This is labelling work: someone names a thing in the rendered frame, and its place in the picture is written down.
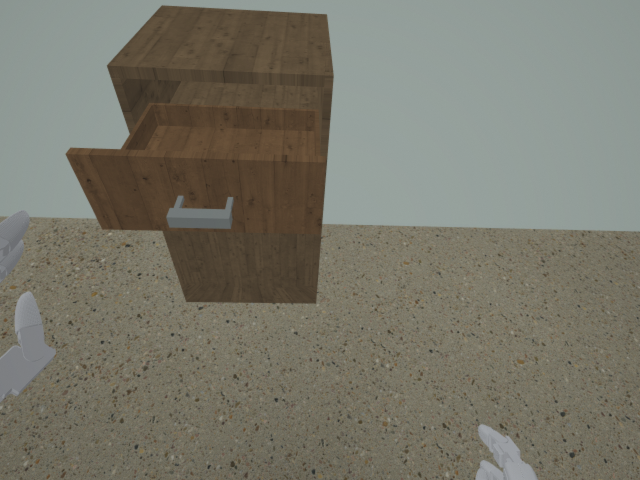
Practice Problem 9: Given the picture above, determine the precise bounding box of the right robot hand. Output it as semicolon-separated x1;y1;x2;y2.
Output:
475;424;538;480

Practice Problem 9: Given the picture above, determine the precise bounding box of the handle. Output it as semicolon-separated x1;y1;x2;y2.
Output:
166;196;234;229

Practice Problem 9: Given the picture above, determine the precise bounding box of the drawer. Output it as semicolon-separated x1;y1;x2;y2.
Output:
66;103;326;234

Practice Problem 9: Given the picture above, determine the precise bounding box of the left robot hand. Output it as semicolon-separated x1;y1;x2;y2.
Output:
0;210;56;403

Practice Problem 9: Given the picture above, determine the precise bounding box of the cabinet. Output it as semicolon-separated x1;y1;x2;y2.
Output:
107;5;334;304

